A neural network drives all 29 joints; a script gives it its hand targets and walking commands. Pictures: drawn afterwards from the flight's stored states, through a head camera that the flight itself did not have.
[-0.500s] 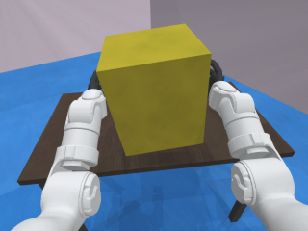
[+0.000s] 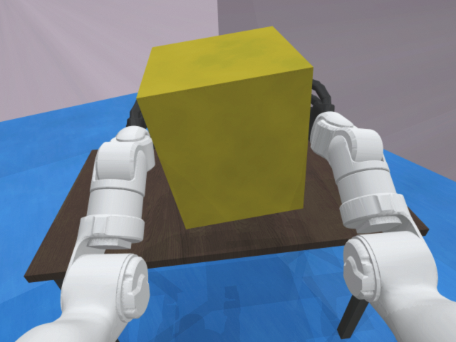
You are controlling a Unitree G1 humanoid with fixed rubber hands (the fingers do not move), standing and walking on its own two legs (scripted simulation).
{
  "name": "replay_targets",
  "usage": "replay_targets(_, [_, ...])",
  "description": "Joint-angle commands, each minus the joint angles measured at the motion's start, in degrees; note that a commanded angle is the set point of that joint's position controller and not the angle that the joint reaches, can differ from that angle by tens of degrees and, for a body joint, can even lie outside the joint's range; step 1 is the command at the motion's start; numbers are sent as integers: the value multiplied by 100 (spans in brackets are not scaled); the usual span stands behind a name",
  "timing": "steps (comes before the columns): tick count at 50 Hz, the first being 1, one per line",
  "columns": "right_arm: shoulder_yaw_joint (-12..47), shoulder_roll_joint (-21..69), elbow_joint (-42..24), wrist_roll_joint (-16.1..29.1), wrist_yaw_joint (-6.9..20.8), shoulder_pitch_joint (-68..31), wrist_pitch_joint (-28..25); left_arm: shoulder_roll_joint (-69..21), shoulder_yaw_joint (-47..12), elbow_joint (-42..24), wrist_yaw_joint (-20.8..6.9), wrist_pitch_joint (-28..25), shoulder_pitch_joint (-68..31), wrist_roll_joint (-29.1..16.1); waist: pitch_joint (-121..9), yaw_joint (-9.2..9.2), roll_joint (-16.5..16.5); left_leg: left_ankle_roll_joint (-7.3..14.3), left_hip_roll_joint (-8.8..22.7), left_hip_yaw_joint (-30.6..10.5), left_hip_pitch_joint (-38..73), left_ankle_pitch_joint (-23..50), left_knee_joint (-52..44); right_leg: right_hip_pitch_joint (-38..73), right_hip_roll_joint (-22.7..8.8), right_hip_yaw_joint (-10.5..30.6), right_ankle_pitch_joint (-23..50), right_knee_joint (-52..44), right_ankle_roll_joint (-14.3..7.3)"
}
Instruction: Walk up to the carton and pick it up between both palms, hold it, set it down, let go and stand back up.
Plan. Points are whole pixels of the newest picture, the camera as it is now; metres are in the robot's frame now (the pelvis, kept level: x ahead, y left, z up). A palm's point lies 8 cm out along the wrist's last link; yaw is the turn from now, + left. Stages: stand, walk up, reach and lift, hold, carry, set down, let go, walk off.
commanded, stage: hold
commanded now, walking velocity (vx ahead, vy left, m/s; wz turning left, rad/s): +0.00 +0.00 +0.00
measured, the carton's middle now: (228, 128) +0.41 +0.00 +0.26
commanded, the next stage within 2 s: none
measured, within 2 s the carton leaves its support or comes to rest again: neither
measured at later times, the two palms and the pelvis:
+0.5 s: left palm (139, 133) +0.39 +0.15 +0.27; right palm (320, 120) +0.39 -0.15 +0.28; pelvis +0.00 +0.00 +0.00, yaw +0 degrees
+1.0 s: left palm (140, 132) +0.39 +0.15 +0.27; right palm (322, 119) +0.39 -0.15 +0.28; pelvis +0.00 +0.00 +0.00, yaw +0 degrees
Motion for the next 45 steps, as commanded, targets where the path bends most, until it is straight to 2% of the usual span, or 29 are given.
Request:
replay_targets(1, [1948, 4150, -1503, 929, 833, -5913, 3, -3548, -1780, -1265, -1184, -390, -5879, -862, -2498, -487, -136, 41, -323, -372, 540, -310, -692, 1882, 375, 262, 231, -737, 65])
replay_targets(4, [1896, 4175, -1372, 903, 832, -5916, -21, -3633, -1813, -1095, -1230, -407, -5937, -912, -2536, -560, 26, -6, -342, -338, 551, -271, -670, 1853, 347, 257, 267, -750, 60])
replay_targets(6, [1956, 4290, -1385, 992, 841, -5919, -15, -3518, -1733, -1181, -1240, -419, -6020, -887, -2634, -461, -80, 27, -375, -342, 547, -133, -649, 1942, 380, 275, 441, -715, 101])
replay_targets(7, [2030, 4302, -1389, 1052, 823, -5860, 4, -3558, -1790, -1318, -1222, -412, -6070, -847, -2638, -424, 19, -6, -365, -351, 597, -61, -656, 2039, 386, 261, 509, -676, 83])
replay_targets(8, [1963, 4234, -1290, 1053, 824, -5790, 6, -3552, -1821, -1289, -1213, -406, -5943, -815, -2710, -516, 61, -37, -355, -399, 647, 35, -634, 2051, 385, 264, 621, -675, 75])
replay_targets(11, [1995, 4108, -1418, 1062, 822, -5850, -4, -3577, -1755, -1006, -1262, -333, -5661, -732, -2584, -468, -63, -27, -329, -400, 670, 21, -614, 1984, 399, 251, 586, -701, 95])
replay_targets(12, [2062, 4186, -1506, 1152, 806, -5831, 1, -3510, -1681, -1181, -1269, -352, -5702, -727, -2773, -419, 55, -5, -367, -336, 764, 186, -600, 2117, 373, 259, 727, -706, 111])
replay_targets(13, [2162, 4251, -1973, 1212, 793, -5982, -61, -3647, -1905, -1466, -1249, -358, -5748, -901, -3127, -453, -59, -8, -370, -400, 868, 503, -491, 2193, 429, 247, 1069, -610, 120])
replay_targets(14, [2149, 4144, -1806, 1279, 777, -5881, 14, -3594, -1864, -1373, -1263, -352, -5630, -874, -2918, -468, -22, -25, -360, -398, 844, 548, -455, 2158, 435, 277, 1197, -628, 117])
replay_targets(15, [2295, 4204, -2042, 1373, 740, -5884, -12, -3597, -1934, -1532, -1252, -336, -5618, -844, -3214, -419, 18, -50, -394, -395, 930, 807, -375, 2311, 468, 278, 1443, -567, 128])
replay_targets(16, [2250, 4117, -1980, 1343, 711, -5841, 46, -3531, -1921, -1484, -1250, -329, -5587, -844, -3057, -491, -7, -51, -372, -413, 971, 776, -420, 2246, 471, 242, 1418, -574, 125])
replay_targets(21, [2295, 4220, -2261, 1467, 687, -5844, 101, -3611, -2207, -2121, -1176, -344, -5969, -1111, -3442, -509, 147, -130, -385, -454, 1081, 864, -296, 2177, 494, 269, 1400, -524, 102])
replay_targets(24, [2168, 4102, -2183, 1335, 686, -5713, 142, -3662, -2204, -1924, -1148, -288, -5850, -1111, -3194, -629, 108, -149, -340, -457, 1044, 630, -353, 2044, 509, 241, 1200, -551, 56])
replay_targets(25, [2160, 4098, -2160, 1335, 685, -5745, 162, -3566, -2056, -1802, -1184, -264, -5734, -1044, -3078, -529, -15, -80, -327, -419, 1023, 557, -393, 2033, 496, 288, 1135, -609, 76])
replay_targets(26, [2205, 4107, -1961, 1312, 674, -5632, 184, -3508, -2024, -1730, -1178, -253, -5671, -962, -2930, -531, 102, -74, -366, -388, 932, 450, -437, 2049, 469, 278, 1065, -619, 77])
replay_targets(28, [2108, 4112, -1896, 1242, 704, -5735, 186, -3531, -1913, -1604, -1198, -264, -5749, -925, -2771, -522, 39, -50, -363, -401, 781, 228, -509, 1983, 460, 270, 773, -638, 61])
replay_targets(30, [2038, 4047, -2013, 1207, 729, -5788, 135, -3656, -2106, -1772, -1201, -276, -5918, -1044, -3000, -606, 126, -127, -331, -460, 872, 169, -521, 1957, 448, 257, 759, -617, 34])
replay_targets(31, [2085, 4171, -1980, 1198, 726, -5837, 137, -3629, -1980, -1631, -1182, -293, -5800, -1002, -2978, -483, 39, -63, -362, -410, 826, 198, -501, 1966, 455, 283, 734, -664, 51])
replay_targets(32, [1988, 4108, -1862, 1149, 735, -5799, 138, -3664, -2065, -1738, -1181, -298, -5959, -1042, -2970, -607, 194, -97, -345, -417, 859, 73, -539, 1908, 421, 275, 690, -649, 49])
replay_targets(33, [2114, 4195, -1988, 1225, 733, -5887, 104, -3636, -2039, -1651, -1180, -281, -5837, -1057, -3075, -479, 132, -72, -376, -390, 843, 284, -452, 1955, 439, 268, 855, -608, 71])
replay_targets(34, [2070, 4148, -1985, 1201, 737, -5922, 105, -3677, -2067, -1671, -1195, -287, -5848, -1022, -3138, -546, 117, -99, -348, -384, 906, 258, -475, 1980, 453, 245, 821, -633, 64])
replay_targets(35, [2139, 4191, -1970, 1256, 731, -5885, 119, -3557, -2063, -1835, -1170, -285, -5898, -1057, -3140, -465, 51, -65, -350, -405, 907, 380, -468, 2053, 468, 272, 961, -600, 61])
replay_targets(36, [2077, 4062, -1959, 1251, 724, -5798, 131, -3563, -1995, -1550, -1182, -237, -5743, -917, -2874, -552, 78, -81, -343, -416, 864, 251, -515, 1961, 459, 270, 860, -633, 69])
replay_targets(37, [2053, 4116, -1847, 1224, 739, -5775, 133, -3534, -1825, -1526, -1202, -256, -5753, -889, -2837, -492, -46, -43, -332, -400, 816, 263, -517, 1975, 452, 284, 829, -641, 63])
replay_targets(38, [2163, 4178, -2109, 1293, 746, -5932, 95, -3588, -1934, -1694, -1204, -266, -5715, -958, -3086, -432, -35, -46, -340, -393, 867, 399, -482, 2061, 465, 279, 965, -611, 88])
replay_targets(39, [2096, 4115, -1869, 1266, 748, -5882, 140, -3463, -1830, -1631, -1191, -285, -5848, -923, -3036, -384, 41, -36, -337, -396, 805, 212, -525, 2018, 468, 283, 745, -627, 40])
replay_targets(40, [2108, 4157, -2018, 1261, 739, -5816, 125, -3516, -1997, -1781, -1181, -288, -5891, -1016, -3137, -503, 72, -65, -364, -406, 856, 317, -479, 2088, 451, 283, 958, -588, 46])
replay_targets(44, [2133, 4163, -1892, 1246, 715, -5741, 147, -3506, -1979, -1707, -1182, -269, -5798, -958, -2989, -471, 46, -52, -354, -424, 897, 317, -479, 2040, 451, 280, 943, -609, 76])
replay_targets(45, [2091, 4116, -2019, 1263, 710, -5825, 130, -3571, -2071, -1744, -1186, -272, -5834, -1015, -2997, -548, 80, -83, -343, -431, 944, 435, -474, 1998, 463, 271, 1019, -615, 56])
